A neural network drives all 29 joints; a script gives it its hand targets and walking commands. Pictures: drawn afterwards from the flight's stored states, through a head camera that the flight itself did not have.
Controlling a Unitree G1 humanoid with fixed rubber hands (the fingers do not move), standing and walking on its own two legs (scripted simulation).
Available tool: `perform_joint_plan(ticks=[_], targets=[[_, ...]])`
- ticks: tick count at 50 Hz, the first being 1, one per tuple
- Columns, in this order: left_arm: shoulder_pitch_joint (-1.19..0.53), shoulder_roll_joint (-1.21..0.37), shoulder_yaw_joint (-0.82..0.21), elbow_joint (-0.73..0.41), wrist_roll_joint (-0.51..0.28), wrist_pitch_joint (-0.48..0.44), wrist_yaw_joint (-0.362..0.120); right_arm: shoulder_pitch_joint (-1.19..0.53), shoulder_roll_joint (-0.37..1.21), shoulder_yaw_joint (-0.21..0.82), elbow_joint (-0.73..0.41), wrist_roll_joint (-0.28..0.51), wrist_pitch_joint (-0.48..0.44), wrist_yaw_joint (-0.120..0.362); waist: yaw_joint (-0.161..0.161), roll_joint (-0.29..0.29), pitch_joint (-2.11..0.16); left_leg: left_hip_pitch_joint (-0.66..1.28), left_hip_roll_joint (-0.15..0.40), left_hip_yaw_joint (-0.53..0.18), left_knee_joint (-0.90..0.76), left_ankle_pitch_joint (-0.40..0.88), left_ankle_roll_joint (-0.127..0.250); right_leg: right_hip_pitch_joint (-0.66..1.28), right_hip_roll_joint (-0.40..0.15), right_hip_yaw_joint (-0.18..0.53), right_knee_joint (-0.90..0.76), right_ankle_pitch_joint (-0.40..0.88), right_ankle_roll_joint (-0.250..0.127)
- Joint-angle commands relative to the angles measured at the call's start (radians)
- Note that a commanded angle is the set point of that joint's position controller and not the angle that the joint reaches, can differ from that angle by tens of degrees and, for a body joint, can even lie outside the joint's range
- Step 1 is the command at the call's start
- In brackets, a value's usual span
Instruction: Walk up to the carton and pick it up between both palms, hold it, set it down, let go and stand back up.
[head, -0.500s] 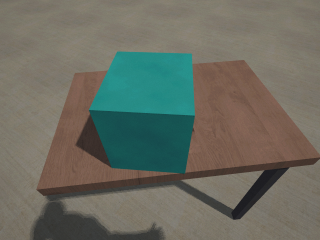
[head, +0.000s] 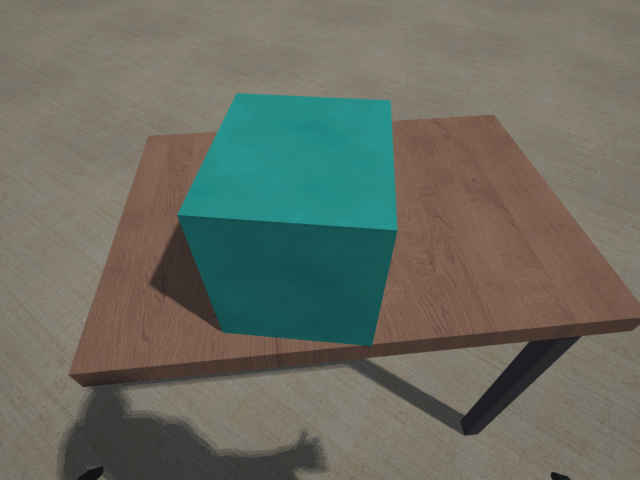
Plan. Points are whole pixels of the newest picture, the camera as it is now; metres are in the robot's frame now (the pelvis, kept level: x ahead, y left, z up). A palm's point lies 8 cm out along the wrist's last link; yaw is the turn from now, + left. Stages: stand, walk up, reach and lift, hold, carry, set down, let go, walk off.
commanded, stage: reach and lift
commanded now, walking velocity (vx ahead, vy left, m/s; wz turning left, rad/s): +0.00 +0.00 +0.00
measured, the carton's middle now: (304, 219) +0.45 +0.02 +0.07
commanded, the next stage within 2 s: none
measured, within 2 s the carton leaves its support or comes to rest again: neither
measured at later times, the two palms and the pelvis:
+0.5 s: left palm out of the picture +0.15 +0.29 -0.05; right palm out of the picture +0.11 -0.27 -0.06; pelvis -0.02 +0.02 +0.00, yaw -1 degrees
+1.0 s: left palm out of the picture +0.16 +0.27 +0.00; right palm (530, 472) +0.14 -0.22 -0.01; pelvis -0.01 +0.01 +0.01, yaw -1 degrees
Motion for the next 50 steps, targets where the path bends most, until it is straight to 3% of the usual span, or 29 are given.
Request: perform_joint_plan(ticks=[1,3,4,5,8,10,13,14,19,20,22,24,27,29,31,33,35,36,37,42,43,44,45,46,48,49,50], targets=[[-0.248,0.175,0.035,-0.370,0.051,0.283,0.010,-0.249,-0.174,-0.115,-0.145,-0.022,-0.076,0.055,-0.021,-0.047,-0.025,-0.079,-0.063,0.103,0.099,-0.030,0.015,-0.039,0.029,-0.157,0.056,0.037,-0.041],[-0.196,0.159,0.044,-0.431,0.080,0.351,-0.009,-0.187,-0.175,-0.124,-0.167,0.020,-0.056,0.033,-0.020,-0.027,-0.138,-0.025,-0.075,0.120,0.149,0.106,-0.001,0.008,0.021,-0.152,0.087,0.277,-0.029],[-0.135,0.142,0.066,-0.436,0.088,0.377,-0.021,-0.131,-0.184,-0.116,-0.138,0.025,-0.042,0.027,-0.031,-0.039,-0.174,0.024,-0.072,0.114,0.166,0.205,-0.009,0.040,0.018,-0.149,0.105,0.388,-0.029],[-0.123,0.151,0.096,-0.502,0.109,0.388,-0.029,-0.128,-0.193,-0.099,-0.180,0.041,-0.049,0.015,-0.035,-0.043,-0.214,0.038,-0.080,0.104,0.182,0.270,-0.012,0.065,0.029,-0.151,0.114,0.469,-0.022],[-0.041,0.123,0.122,-0.532,0.124,0.394,-0.039,-0.063,-0.197,-0.058,-0.175,0.080,-0.043,0.002,-0.029,-0.025,-0.200,0.105,-0.099,0.092,0.143,0.395,-0.028,0.109,0.032,-0.138,0.086,0.577,-0.016],[-0.038,0.128,0.122,-0.532,0.130,0.382,-0.047,-0.043,-0.155,-0.036,-0.233,0.077,-0.033,-0.007,-0.002,-0.047,-0.145,0.098,-0.119,0.117,0.090,0.335,-0.017,0.119,0.027,-0.120,0.050,0.551,-0.007],[-0.033,0.092,0.096,-0.540,0.126,0.374,-0.055,-0.022,-0.130,-0.032,-0.340,0.075,0.001,-0.012,-0.008,-0.046,-0.011,0.068,-0.113,0.125,-0.001,0.249,-0.012,0.133,0.051,-0.131,-0.031,0.364,-0.003],[-0.070,0.093,0.098,-0.575,0.120,0.364,-0.046,-0.032,-0.125,-0.018,-0.373,0.082,0.009,-0.006,0.018,-0.003,-0.010,0.093,-0.114,0.127,-0.030,0.231,-0.015,0.104,0.049,-0.130,-0.050,0.311,-0.006],[-0.098,0.091,0.067,-0.689,0.049,0.350,-0.025,0.010,-0.076,-0.069,-0.532,0.051,0.061,0.013,-0.005,0.024,0.036,0.057,-0.092,0.135,-0.086,0.082,-0.014,0.062,0.054,-0.127,-0.099,0.115,-0.013],[-0.102,0.072,0.061,-0.727,0.033,0.340,-0.014,0.015,-0.081,-0.071,-0.553,0.057,0.060,0.017,0.001,0.055,0.016,0.023,-0.083,0.126,-0.084,0.073,-0.019,0.065,0.049,-0.119,-0.088,0.113,-0.022],[-0.062,0.061,0.055,-0.714,0.031,0.333,-0.007,0.067,-0.023,-0.065,-0.582,0.051,0.083,0.018,-0.001,0.063,0.009,0.018,-0.080,0.134,-0.097,0.063,-0.017,0.073,0.050,-0.112,-0.100,0.098,-0.026],[-0.027,0.048,0.040,-0.735,-0.007,0.328,-0.009,0.079,-0.027,-0.086,-0.636,0.037,0.093,0.013,0.002,0.014,0.002,-0.011,-0.073,0.135,-0.110,0.044,-0.006,0.089,0.058,-0.120,-0.103,0.098,-0.028],[-0.006,0.076,0.062,-0.756,-0.011,0.320,-0.007,0.076,-0.021,-0.093,-0.729,0.032,0.103,-0.004,0.012,0.032,0.004,-0.033,-0.072,0.143,-0.120,0.043,-0.003,0.114,0.056,-0.109,-0.094,0.098,-0.028],[0.022,0.050,0.075,-0.758,-0.032,0.312,-0.014,0.101,0.013,-0.069,-0.792,0.035,0.113,-0.010,0.024,-0.004,-0.013,-0.044,-0.074,0.144,-0.126,0.060,0.009,0.142,0.061,-0.097,-0.108,0.099,-0.025],[0.024,0.069,0.077,-0.802,-0.048,0.310,-0.013,0.112,0.021,-0.065,-0.830,0.047,0.134,-0.016,0.036,0.007,-0.051,-0.049,-0.069,0.147,-0.144,0.058,0.002,0.157,0.062,-0.097,-0.097,0.110,-0.018],[0.013,0.092,0.087,-0.800,-0.051,0.302,-0.019,0.096,0.054,-0.054,-0.894,0.044,0.144,-0.033,0.053,-0.002,-0.030,-0.057,-0.073,0.156,-0.153,0.051,0.012,0.169,0.066,-0.092,-0.109,0.087,-0.014],[0.027,0.076,0.094,-0.766,-0.053,0.308,-0.025,0.109,0.075,-0.042,-0.887,0.052,0.176,-0.040,0.064,-0.005,0.025,-0.069,-0.073,0.156,-0.169,0.031,0.015,0.161,0.056,-0.083,-0.125,0.076,-0.016],[-0.003,0.073,0.091,-0.822,-0.069,0.301,-0.026,0.117,0.073,-0.050,-0.922,0.044,0.187,-0.043,0.051,0.022,0.014,-0.081,-0.064,0.157,-0.181,-0.018,0.015,0.159,0.057,-0.086,-0.116,0.041,-0.015],[0.007,0.060,0.077,-0.798,-0.070,0.303,-0.029,0.104,0.077,-0.044,-0.929,0.044,0.196,-0.046,0.050,0.012,0.053,-0.106,-0.055,0.154,-0.208,-0.034,0.026,0.177,0.064,-0.096,-0.119,0.033,-0.016],[0.057,0.067,0.081,-0.881,-0.104,0.270,-0.046,0.179,0.128,-0.022,-1.018,0.076,0.231,-0.074,0.044,0.020,0.030,-0.070,-0.067,0.161,-0.192,0.047,0.005,0.182,0.054,-0.067,-0.152,0.072,-0.016],[0.070,0.080,0.088,-0.889,-0.102,0.261,-0.055,0.216,0.141,-0.018,-1.031,0.076,0.237,-0.081,0.060,0.011,0.024,-0.041,-0.070,0.158,-0.192,0.061,0.004,0.175,0.039,-0.052,-0.166,0.071,-0.021],[0.076,0.045,0.084,-0.884,-0.113,0.260,-0.060,0.233,0.153,-0.027,-1.030,0.066,0.247,-0.091,0.035,-0.003,0.029,-0.028,-0.074,0.158,-0.182,0.065,0.002,0.169,0.039,-0.054,-0.174,0.070,-0.016],[0.074,0.068,0.092,-0.893,-0.097,0.252,-0.060,0.230,0.163,-0.006,-1.020,0.084,0.256,-0.096,0.052,0.022,0.067,-0.027,-0.070,0.151,-0.196,0.035,0.002,0.160,0.038,-0.054,-0.174,0.029,-0.019],[0.093,0.065,0.087,-0.913,-0.118,0.249,-0.064,0.241,0.167,0.000,-1.076,0.093,0.258,-0.102,0.040,0.007,0.052,-0.034,-0.067,0.152,-0.194,0.027,0.003,0.190,0.043,-0.050,-0.171,0.043,-0.017],[0.107,0.107,0.117,-0.952,-0.122,0.220,-0.065,0.258,0.207,0.023,-1.143,0.105,0.245,-0.116,0.069,0.027,0.027,-0.048,-0.077,0.154,-0.185,0.069,0.008,0.184,0.036,-0.038,-0.166,0.071,-0.004],[0.092,0.118,0.107,-0.978,-0.145,0.212,-0.069,0.233,0.208,0.016,-1.180,0.093,0.240,-0.124,0.060,0.008,0.012,-0.045,-0.083,0.151,-0.182,0.072,0.012,0.185,0.036,-0.049,-0.166,0.073,0.005],[0.092,0.142,0.109,-1.016,-0.166,0.197,-0.075,0.247,0.219,0.031,-1.224,0.105,0.238,-0.131,0.074,0.013,-0.025,-0.040,-0.081,0.157,-0.172,0.091,0.015,0.195,0.027,-0.034,-0.162,0.096,0.003]])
